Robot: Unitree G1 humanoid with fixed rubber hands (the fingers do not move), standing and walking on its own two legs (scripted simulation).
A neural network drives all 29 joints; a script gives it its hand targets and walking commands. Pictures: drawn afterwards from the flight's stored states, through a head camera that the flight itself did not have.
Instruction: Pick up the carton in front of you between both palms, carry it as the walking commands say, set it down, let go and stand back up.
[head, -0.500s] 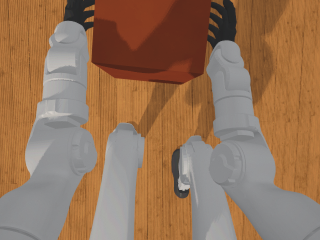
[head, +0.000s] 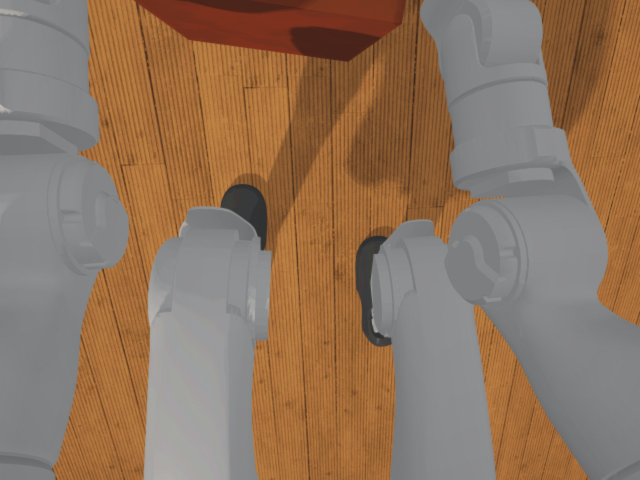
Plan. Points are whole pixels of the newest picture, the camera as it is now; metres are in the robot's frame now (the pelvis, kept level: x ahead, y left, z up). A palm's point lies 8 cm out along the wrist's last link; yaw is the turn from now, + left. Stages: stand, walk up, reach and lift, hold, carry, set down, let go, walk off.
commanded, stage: set down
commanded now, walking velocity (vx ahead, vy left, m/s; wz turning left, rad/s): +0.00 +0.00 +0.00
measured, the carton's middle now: out of the picture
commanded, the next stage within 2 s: none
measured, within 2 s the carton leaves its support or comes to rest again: rests again in 0.32 s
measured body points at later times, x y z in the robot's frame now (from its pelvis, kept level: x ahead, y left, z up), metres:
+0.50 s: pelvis -0.02 -0.01 -0.02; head +0.36 +0.07 +0.19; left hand +0.54 +0.28 -0.20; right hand +0.57 -0.03 -0.20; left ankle +0.13 +0.12 -0.37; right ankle +0.08 -0.13 -0.37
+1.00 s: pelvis -0.01 -0.01 -0.03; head +0.37 +0.07 +0.19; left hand +0.54 +0.28 -0.21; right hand +0.57 -0.04 -0.21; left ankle +0.13 +0.12 -0.37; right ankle +0.08 -0.13 -0.37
